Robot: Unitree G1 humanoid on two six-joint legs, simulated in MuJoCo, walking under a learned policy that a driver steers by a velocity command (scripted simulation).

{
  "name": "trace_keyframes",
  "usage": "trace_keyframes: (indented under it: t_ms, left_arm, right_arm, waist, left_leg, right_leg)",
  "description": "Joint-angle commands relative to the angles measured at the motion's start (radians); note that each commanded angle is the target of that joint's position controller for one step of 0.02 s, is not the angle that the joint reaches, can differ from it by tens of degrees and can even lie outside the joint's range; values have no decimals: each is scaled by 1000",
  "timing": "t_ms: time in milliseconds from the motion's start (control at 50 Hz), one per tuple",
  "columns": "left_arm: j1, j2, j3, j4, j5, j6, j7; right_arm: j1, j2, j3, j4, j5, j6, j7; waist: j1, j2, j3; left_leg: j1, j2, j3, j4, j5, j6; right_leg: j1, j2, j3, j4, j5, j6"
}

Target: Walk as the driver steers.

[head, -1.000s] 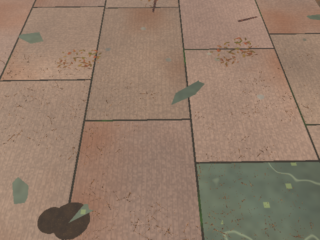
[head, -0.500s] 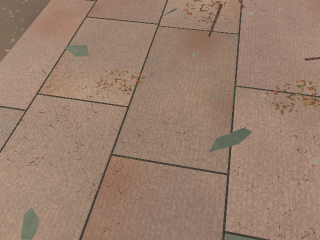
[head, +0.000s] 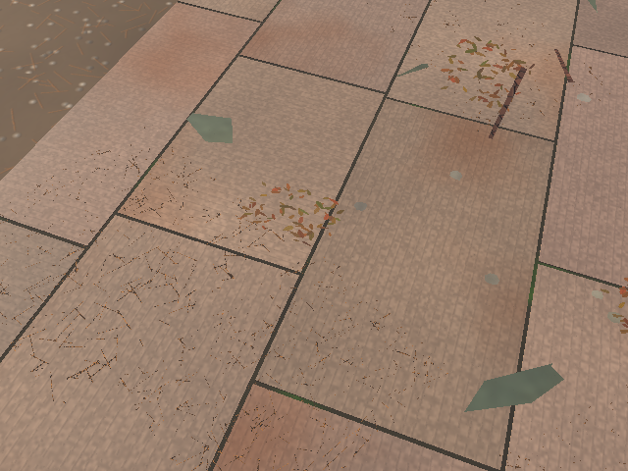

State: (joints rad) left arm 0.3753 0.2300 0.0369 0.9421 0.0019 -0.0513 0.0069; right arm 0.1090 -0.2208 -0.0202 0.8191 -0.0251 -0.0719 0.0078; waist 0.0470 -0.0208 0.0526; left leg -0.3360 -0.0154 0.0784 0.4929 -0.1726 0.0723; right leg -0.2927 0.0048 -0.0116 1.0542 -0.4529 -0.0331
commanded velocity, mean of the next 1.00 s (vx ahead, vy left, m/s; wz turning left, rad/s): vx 0.23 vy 0.00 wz -0.43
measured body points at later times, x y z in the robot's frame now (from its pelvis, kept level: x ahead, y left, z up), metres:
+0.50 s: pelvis +0.08 -0.03 -0.01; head +0.10 -0.05 +0.44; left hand +0.25 +0.21 -0.12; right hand +0.09 -0.30 -0.15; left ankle +0.06 +0.09 -0.68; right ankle +0.09 -0.10 -0.74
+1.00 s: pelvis +0.19 -0.02 +0.01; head +0.20 -0.01 +0.46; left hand +0.39 +0.18 -0.12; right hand +0.15 -0.31 -0.10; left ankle +0.23 +0.06 -0.74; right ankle +0.11 -0.11 -0.69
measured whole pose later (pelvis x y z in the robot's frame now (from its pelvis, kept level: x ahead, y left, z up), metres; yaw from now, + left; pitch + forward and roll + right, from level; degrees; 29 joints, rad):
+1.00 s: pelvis +0.19 -0.02 +0.01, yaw -29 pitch +2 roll -1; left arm 0.30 0.29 0.08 0.81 0.03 -0.03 -0.03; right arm 0.26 -0.24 -0.04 0.81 -0.03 -0.06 -0.01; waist 0.01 -0.04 -0.04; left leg -0.22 -0.02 -0.01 0.42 -0.23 0.04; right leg -0.39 0.11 0.12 0.88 -0.38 -0.08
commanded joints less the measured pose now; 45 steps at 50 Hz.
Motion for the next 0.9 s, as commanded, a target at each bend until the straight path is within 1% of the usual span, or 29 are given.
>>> trace_keyframes:
  t_ms: [20, 40, 60, 100, 140, 180, 240, 320, 360, 380, 400, 420, 440, 460, 480, 500, 520, 540, 560, 600, 640, 700, 760, 800, 820, 840, 860, 880, 900]
  left_arm:
    - [68, 71, 21, -28, 13, 18, 2]
    - [77, 62, 23, -19, 19, 31, -2]
    - [79, 59, 26, -19, 20, 41, -5]
    - [50, 56, 32, -33, 23, 56, -8]
    - [-10, 50, 32, -58, 26, 66, -10]
    - [-73, 39, 27, -85, 28, 73, -15]
    - [-131, 38, 22, -117, 28, 79, -21]
    - [-168, 57, 27, -154, 28, 84, -26]
    - [-165, 58, 30, -169, 25, 80, -28]
    - [-141, 57, 31, -170, 25, 71, -26]
    - [-101, 100, 44, -164, 30, 57, -20]
    - [-76, 239, 76, -181, 39, 46, -7]
    - [10, 281, 95, -157, 6, 56, -5]
    - [16, 248, 89, -151, -4, 64, -4]
    - [-39, 205, 79, -155, -1, 72, 0]
    - [-111, 169, 68, -173, 5, 83, 3]
    - [-148, 141, 61, -187, 1, 85, 5]
    - [-153, 134, 58, -193, 4, 82, 3]
    - [-139, 145, 61, -191, 5, 74, -1]
    - [-106, 175, 71, -181, 7, 56, -8]
    - [-79, 189, 75, -174, 11, 46, -10]
    - [-52, 201, 80, -170, 15, 41, -13]
    - [-42, 216, 87, -172, 19, 39, -18]
    - [-50, 223, 91, -179, 21, 38, -22]
    - [-64, 219, 90, -184, 21, 36, -24]
    - [-85, 211, 88, -190, 21, 35, -26]
    - [-114, 202, 85, -195, 17, 34, -26]
    - [-122, 178, 78, -195, 16, 32, -22]
    - [-130, 118, 59, -207, 13, 21, -18]
  right_arm:
    - [110, -68, -16, 7, 13, -10, -14]
    - [109, -73, -15, 11, 9, -14, -17]
    - [115, -88, -18, 15, 9, -19, -19]
    - [115, -115, -26, 19, 13, -21, -26]
    - [121, -114, -26, 24, 12, -12, -35]
    - [132, -114, -27, 31, 12, 0, -42]
    - [163, -132, -37, 42, 8, 15, -45]
    - [173, -164, -56, 43, 2, 44, -44]
    - [171, -176, -66, 42, 2, 58, -46]
    - [169, -181, -70, 43, 2, 65, -48]
    - [206, -171, -71, 48, -3, 71, -46]
    - [218, -111, -57, 0, 0, 74, -39]
    - [136, -105, -52, -34, 5, 95, -47]
    - [122, -118, -53, -35, 1, 108, -46]
    - [110, -110, -52, -33, 5, 104, -39]
    - [96, -119, -56, -31, 3, 93, -32]
    - [85, -142, -62, -36, -14, 87, -23]
    - [91, -142, -63, -30, -24, 86, -13]
    - [91, -137, -63, -31, -22, 85, -6]
    - [75, -121, -59, -38, -16, 80, 0]
    - [47, -117, -57, -48, -14, 75, -1]
    - [4, -120, -55, -68, -10, 66, -2]
    - [-32, -119, -50, -91, -4, 53, 0]
    - [-36, -123, -47, -105, 1, 43, 0]
    - [-16, -122, -44, -105, 4, 37, -2]
    - [19, -117, -42, -98, 8, 31, -5]
    - [84, -106, -39, -79, 9, 24, -11]
    - [156, -110, -41, -57, 5, 14, -20]
    - [243, -160, -51, -41, -8, 1, -32]
  waist:
    - [-23, 111, -86]
    - [-14, 115, -94]
    - [-2, 110, -107]
    - [9, 107, -108]
    - [2, 115, -87]
    - [-15, 131, -75]
    - [-39, 131, -80]
    - [-59, 132, -67]
    - [-58, 121, -62]
    - [-37, 91, -70]
    - [-22, -13, -105]
    - [-37, -247, -137]
    - [30, -256, -173]
    - [13, -111, -151]
    - [-9, -71, -90]
    - [-36, -49, -54]
    - [-42, -79, -39]
    - [-41, -93, -51]
    - [-40, -79, -62]
    - [-34, -49, -63]
    - [-20, -63, -55]
    - [-1, -85, -48]
    - [11, -86, -47]
    - [7, -90, -47]
    - [-4, -94, -50]
    - [-25, -92, -50]
    - [-67, -70, -50]
    - [-106, -33, -50]
    - [-143, 72, -70]
  left_leg:
    - [250, 285, -195, -192, 726, 125]
    - [214, 276, -158, -204, 759, 117]
    - [203, 273, -130, -210, 791, 120]
    - [188, 274, -78, -216, 782, 129]
    - [184, 268, -34, -218, 721, 126]
    - [180, 259, 5, -213, 656, 122]
    - [197, 278, 26, -186, 600, 129]
    - [228, 325, 10, -115, 499, 129]
    - [232, 337, 5, -48, 427, 110]
    - [208, 321, 28, 22, 365, 76]
    - [157, 267, 70, 167, 226, 16]
    - [-75, 130, 147, 446, -157, -60]
    - [-193, -19, 16, 620, -536, -84]
    - [-222, 23, -69, 702, -483, -92]
    - [-246, 44, -91, 689, -390, -93]
    - [-254, 70, -108, 610, -299, -89]
    - [-251, 75, -103, 565, -239, -90]
    - [-240, 63, -93, 560, -197, -94]
    - [-239, 59, -95, 540, -172, -99]
    - [-244, 55, -98, 470, -150, -113]
    - [-250, 51, -101, 398, -146, -125]
    - [-239, 43, -105, 307, -136, -132]
    - [-195, 28, -105, 226, -147, -127]
    - [-137, 13, -105, 173, -172, -114]
    - [-85, 8, -99, 137, -173, -103]
    - [3, -1, -91, 80, -162, -88]
    - [137, -9, -75, -14, -101, -73]
    - [280, -8, -77, -92, -71, -62]
    - [413, 118, -216, -175, -199, -41]
  right_leg:
    - [-188, -56, 58, 44, 41, 5]
    - [-143, -40, 48, 39, 75, 11]
    - [-129, -28, 41, 37, 102, 17]
    - [-145, -24, 26, 18, 145, 26]
    - [-179, -37, 13, -52, 189, 31]
    - [-175, -46, -7, -143, 232, 32]
    - [-138, -41, -39, -245, 240, 18]
    - [-118, -31, -63, -333, 131, -14]
    - [-79, -21, -74, -420, 104, -35]
    - [-11, -13, -74, -522, 181, -47]
    - [91, -46, 17, -634, 333, -71]
    - [236, -302, 379, -694, 695, -164]
    - [240, -418, 528, -714, 924, -330]
    - [233, -376, 450, -713, 856, -340]
    - [176, -306, 386, -747, 598, -305]
    - [138, -234, 353, -795, 312, -248]
    - [124, -195, 348, -833, 151, -221]
    - [130, -172, 351, -857, 93, -217]
    - [144, -166, 359, -870, 71, -218]
    - [162, -162, 372, -883, 56, -222]
    - [170, -158, 391, -891, 24, -226]
    - [157, -157, 425, -893, -22, -230]
    - [125, -152, 458, -870, -45, -233]
    - [85, -146, 484, -847, -63, -231]
    - [56, -143, 483, -836, -63, -224]
    - [1, -132, 474, -819, -57, -210]
    - [-76, -106, 455, -781, -64, -186]
    - [-167, -61, 431, -711, -89, -153]
    - [-285, 8, 354, -552, -125, -106]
